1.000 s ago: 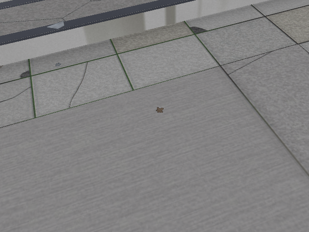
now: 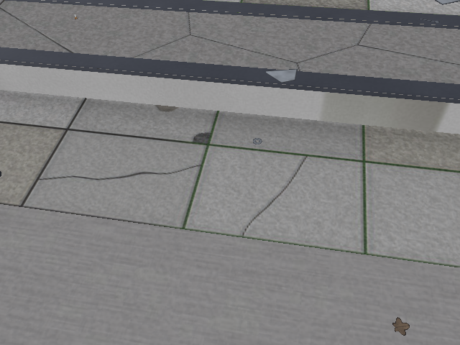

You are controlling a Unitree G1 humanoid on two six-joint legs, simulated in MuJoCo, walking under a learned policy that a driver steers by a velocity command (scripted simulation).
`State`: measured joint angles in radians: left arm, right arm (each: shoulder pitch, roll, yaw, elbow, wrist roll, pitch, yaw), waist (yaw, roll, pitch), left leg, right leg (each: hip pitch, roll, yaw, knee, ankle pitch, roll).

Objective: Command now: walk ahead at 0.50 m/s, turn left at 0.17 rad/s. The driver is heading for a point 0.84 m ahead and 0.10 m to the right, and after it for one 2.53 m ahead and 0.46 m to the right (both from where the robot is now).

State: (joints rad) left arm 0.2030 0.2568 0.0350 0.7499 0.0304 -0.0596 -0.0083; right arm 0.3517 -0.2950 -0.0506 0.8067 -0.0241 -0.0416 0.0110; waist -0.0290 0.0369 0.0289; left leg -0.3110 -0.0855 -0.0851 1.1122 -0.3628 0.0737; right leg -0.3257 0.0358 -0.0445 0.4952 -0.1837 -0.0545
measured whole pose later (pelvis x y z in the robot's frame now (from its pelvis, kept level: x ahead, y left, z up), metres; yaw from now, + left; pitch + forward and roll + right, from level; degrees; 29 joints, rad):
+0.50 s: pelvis +0.26 +0.04 +0.00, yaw +1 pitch +0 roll -1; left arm 0.38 0.25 0.04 0.92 0.01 -0.05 -0.01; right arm 0.15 -0.25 -0.02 0.79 -0.03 -0.06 0.01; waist 0.04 -0.02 0.04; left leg -0.34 -0.03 0.08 0.51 -0.18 0.09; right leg -0.27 0.01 -0.01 1.07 -0.39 -0.06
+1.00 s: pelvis +0.53 +0.01 -0.01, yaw +1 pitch +0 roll +1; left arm 0.06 0.23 0.03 0.82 0.04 -0.07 -0.01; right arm 0.43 -0.22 -0.03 1.02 -0.01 -0.06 -0.01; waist -0.05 0.00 0.06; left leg -0.08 -0.04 0.02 0.84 -0.48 0.07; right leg -0.43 0.01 -0.10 0.57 -0.15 -0.09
